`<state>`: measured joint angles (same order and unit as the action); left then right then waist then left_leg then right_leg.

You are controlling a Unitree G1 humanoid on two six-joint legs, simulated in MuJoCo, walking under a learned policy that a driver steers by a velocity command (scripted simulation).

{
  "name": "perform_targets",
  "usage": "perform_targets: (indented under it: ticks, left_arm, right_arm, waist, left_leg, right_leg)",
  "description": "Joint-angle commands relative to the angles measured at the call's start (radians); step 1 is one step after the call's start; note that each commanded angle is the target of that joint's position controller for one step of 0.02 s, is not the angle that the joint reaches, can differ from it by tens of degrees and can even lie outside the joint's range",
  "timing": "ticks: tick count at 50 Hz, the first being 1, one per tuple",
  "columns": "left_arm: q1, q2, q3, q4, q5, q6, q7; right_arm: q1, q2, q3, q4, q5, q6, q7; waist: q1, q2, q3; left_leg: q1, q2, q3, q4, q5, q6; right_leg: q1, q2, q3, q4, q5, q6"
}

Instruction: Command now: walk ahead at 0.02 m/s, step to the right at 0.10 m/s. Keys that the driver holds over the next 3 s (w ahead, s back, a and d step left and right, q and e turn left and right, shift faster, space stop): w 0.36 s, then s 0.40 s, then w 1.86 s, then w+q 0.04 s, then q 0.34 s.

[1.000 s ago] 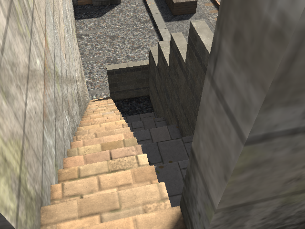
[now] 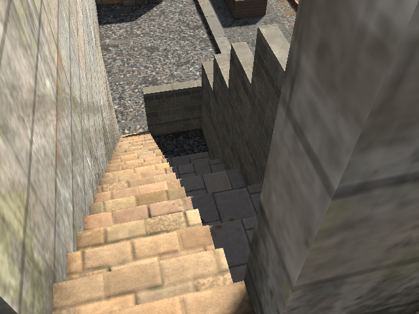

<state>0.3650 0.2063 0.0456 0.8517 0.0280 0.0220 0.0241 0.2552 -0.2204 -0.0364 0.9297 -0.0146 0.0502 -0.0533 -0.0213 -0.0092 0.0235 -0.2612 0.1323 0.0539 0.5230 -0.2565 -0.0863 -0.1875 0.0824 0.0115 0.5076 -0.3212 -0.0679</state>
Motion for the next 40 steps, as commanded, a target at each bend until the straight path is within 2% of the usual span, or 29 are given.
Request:
perform_targets:
  ticks: [1,18,19,20,21,22,23,25,29,30,31,33,38,39,40]
  left_arm:
    - [0.068,0.094,0.021,-0.029,0.000,-0.008,0.004]
    - [0.066,0.097,0.021,-0.001,-0.001,-0.008,0.006]
    - [0.153,0.059,0.003,-0.001,0.017,-0.041,-0.007]
    - [0.095,0.103,0.007,0.002,0.027,-0.050,-0.004]
    - [0.096,0.110,0.005,0.019,0.020,-0.058,0.000]
    - [0.084,0.098,0.000,0.029,0.013,-0.063,0.003]
    - [0.070,0.077,-0.007,0.033,0.004,-0.063,0.004]
    - [0.080,0.054,-0.015,0.048,-0.005,-0.061,0.009]
    - [0.116,0.039,-0.018,0.095,-0.011,-0.052,0.012]
    - [0.130,0.032,-0.019,0.119,-0.017,-0.046,0.015]
    - [0.123,0.017,-0.023,0.116,-0.008,-0.047,0.013]
    - [0.121,0.044,-0.014,0.127,-0.011,-0.048,0.012]
    - [0.100,0.073,0.008,0.109,-0.016,-0.039,0.025]
    - [0.130,0.031,-0.006,0.122,-0.013,-0.036,0.024]
    - [0.146,-0.026,-0.026,0.145,-0.008,-0.031,0.022]
  right_arm:
    - [0.034,-0.111,-0.022,-0.033,-0.001,-0.006,-0.004]
    - [0.040,-0.111,-0.023,-0.016,0.000,-0.006,-0.005]
    - [0.091,-0.072,-0.010,0.051,0.009,0.009,0.007]
    - [0.009,-0.074,-0.019,0.005,0.011,0.016,0.010]
    - [0.045,-0.055,-0.016,0.012,0.011,0.018,0.013]
    - [0.075,-0.047,-0.013,0.018,0.014,0.013,0.017]
    - [0.091,-0.066,-0.016,0.025,0.016,0.003,0.022]
    - [0.078,-0.099,-0.025,0.043,0.014,-0.007,0.027]
    - [0.088,-0.090,-0.021,0.076,0.003,-0.008,0.024]
    - [0.080,-0.079,-0.017,0.072,-0.003,-0.013,0.026]
    - [0.086,-0.083,-0.017,0.091,0.001,-0.013,0.023]
    - [0.078,-0.092,-0.022,0.096,0.004,-0.016,0.021]
    - [0.041,-0.133,-0.049,0.060,0.008,-0.007,0.012]
    - [0.059,-0.089,-0.036,0.066,0.003,-0.002,0.015]
    - [0.062,-0.031,-0.015,0.083,-0.001,0.001,0.018]
  waist:
    - [-0.001,0.008,0.015]
    - [0.000,0.009,0.013]
    - [0.085,0.083,-0.026]
    - [0.048,0.016,0.124]
    - [0.027,-0.057,0.071]
    - [0.004,-0.095,0.037]
    - [-0.006,-0.099,0.010]
    - [0.003,-0.055,0.000]
    - [0.000,-0.008,0.036]
    - [-0.009,-0.021,0.041]
    - [0.002,0.012,0.049]
    - [0.001,0.012,0.069]
    - [0.003,0.020,-0.009]
    - [0.006,0.025,-0.066]
    - [0.009,0.021,-0.044]
  left_leg:
    - [0.017,-0.005,0.025,-0.045,0.137,0.043]
    - [0.018,-0.001,0.027,-0.047,0.142,0.046]
    - [-0.040,-0.098,0.068,0.002,-0.079,0.024]
    - [-0.080,-0.071,0.021,-0.011,0.000,0.018]
    - [-0.012,-0.064,0.009,-0.031,0.004,0.027]
    - [0.046,-0.061,0.008,-0.070,0.068,0.038]
    - [0.094,-0.057,0.004,-0.101,0.139,0.046]
    - [0.158,-0.040,-0.014,-0.136,0.245,0.053]
    - [0.158,-0.014,-0.034,-0.191,0.258,0.062]
    - [0.158,-0.001,-0.042,-0.206,0.244,0.064]
    - [0.138,-0.014,-0.036,-0.213,0.219,0.065]
    - [0.132,-0.015,-0.033,-0.195,0.285,0.068]
    - [0.104,-0.016,-0.018,-0.079,0.433,0.112]
    - [0.112,-0.006,-0.030,-0.123,0.313,0.113]
    - [0.096,-0.003,-0.045,-0.199,0.133,0.096]
  right_leg:
    - [-0.039,-0.103,0.096,-0.112,0.268,-0.034]
    - [-0.032,-0.103,0.094,-0.109,0.281,-0.034]
    - [0.077,-0.257,0.277,-0.251,0.079,-0.041]
    - [-0.020,-0.314,0.304,-0.219,0.396,-0.043]
    - [-0.005,-0.304,0.265,-0.182,0.577,-0.050]
    - [0.001,-0.273,0.218,-0.155,0.618,-0.043]
    - [0.006,-0.228,0.173,-0.150,0.569,-0.019]
    - [-0.003,-0.172,0.120,-0.151,0.428,0.019]
    - [0.000,-0.149,0.093,-0.169,0.248,0.030]
    - [-0.001,-0.132,0.081,-0.174,0.207,0.033]
    - [0.018,-0.149,0.091,-0.188,0.196,0.032]
    - [0.010,-0.155,0.091,-0.159,0.273,0.033]
    - [-0.017,-0.146,0.067,-0.007,0.384,0.020]
    - [0.003,-0.145,0.072,-0.042,0.264,0.026]
    - [0.004,-0.144,0.084,-0.120,0.113,0.039]
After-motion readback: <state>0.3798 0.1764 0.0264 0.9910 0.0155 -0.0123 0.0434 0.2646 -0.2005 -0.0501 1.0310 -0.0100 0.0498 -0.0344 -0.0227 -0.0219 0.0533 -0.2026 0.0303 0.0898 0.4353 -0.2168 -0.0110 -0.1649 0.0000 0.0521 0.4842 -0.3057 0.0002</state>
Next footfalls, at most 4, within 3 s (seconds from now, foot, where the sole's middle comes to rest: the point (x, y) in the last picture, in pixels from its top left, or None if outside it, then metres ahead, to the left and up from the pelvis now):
3.00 left None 0.02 0.16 -0.77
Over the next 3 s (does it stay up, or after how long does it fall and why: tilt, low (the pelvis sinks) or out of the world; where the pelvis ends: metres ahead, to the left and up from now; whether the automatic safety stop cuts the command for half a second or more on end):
stays up -0.01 0.06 -0.01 its command is cut before an obstacle from the start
